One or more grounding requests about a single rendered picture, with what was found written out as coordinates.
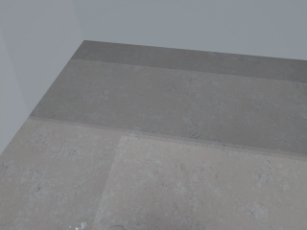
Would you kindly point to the robot left hand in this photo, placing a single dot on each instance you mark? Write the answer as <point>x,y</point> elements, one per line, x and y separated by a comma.
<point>78,225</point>

